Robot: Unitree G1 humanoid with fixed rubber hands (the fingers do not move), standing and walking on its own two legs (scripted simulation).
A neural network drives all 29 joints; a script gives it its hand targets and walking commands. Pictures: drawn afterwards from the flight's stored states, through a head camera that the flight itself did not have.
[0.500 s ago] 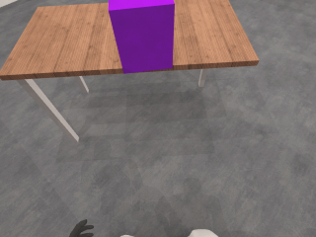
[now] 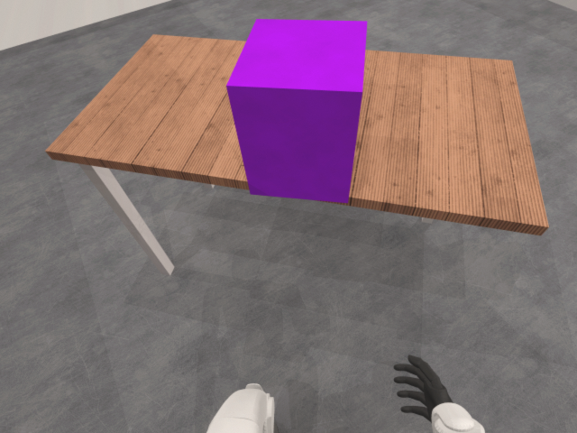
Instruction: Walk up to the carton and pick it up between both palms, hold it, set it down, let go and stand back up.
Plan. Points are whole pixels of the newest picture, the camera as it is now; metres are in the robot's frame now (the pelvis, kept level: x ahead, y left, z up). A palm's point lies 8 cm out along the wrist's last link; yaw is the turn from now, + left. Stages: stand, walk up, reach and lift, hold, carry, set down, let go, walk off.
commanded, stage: walk up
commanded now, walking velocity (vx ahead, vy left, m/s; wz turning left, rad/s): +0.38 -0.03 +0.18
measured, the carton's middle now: (304, 114) +0.64 +0.04 +0.05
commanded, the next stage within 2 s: none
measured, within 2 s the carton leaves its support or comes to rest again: neither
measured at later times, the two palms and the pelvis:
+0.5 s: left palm (235, 235) +0.46 +0.17 -0.10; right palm (535, 397) +0.22 -0.36 -0.18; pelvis +0.33 -0.11 -0.03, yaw +4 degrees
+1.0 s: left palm (216, 345) +0.26 +0.17 -0.14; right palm (564, 430) +0.17 -0.36 -0.14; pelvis +0.19 -0.09 -0.01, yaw +1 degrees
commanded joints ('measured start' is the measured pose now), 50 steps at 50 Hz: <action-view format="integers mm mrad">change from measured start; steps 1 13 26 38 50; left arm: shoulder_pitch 143 -503 -74 -277 -678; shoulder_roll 110 215 434 310 256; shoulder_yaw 3 84 161 156 151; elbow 25 -269 -313 -272 -398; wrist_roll -7 -8 14 30 -25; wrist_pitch -7 -16 47 133 210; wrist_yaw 13 -5 0 21 37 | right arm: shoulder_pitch -35 601 446 242 395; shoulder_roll -49 -156 -275 -176 -184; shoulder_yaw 0 -59 -80 -50 10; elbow -53 173 102 -60 -26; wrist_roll -4 -17 10 -43 -26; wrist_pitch -16 -57 25 156 118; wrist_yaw -9 -104 -50 16 -21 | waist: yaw -60 -281 44 -93 -208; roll -82 -132 -454 -178 536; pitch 126 -3 -153 -174 312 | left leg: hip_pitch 41 781 199 203 -311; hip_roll -127 473 -155 -70 255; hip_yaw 175 -713 20 -150 -707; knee -118 -501 350 383 -987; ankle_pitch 9 818 -645 -233 -918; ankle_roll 14 446 -127 -99 264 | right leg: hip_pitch -57 -1126 -172 -577 -967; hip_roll -268 -181 -528 -421 -72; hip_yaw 12 391 540 537 268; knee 187 1676 402 121 1110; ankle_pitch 1674 -272 1725 -64 -305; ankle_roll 237 200 66 -5 110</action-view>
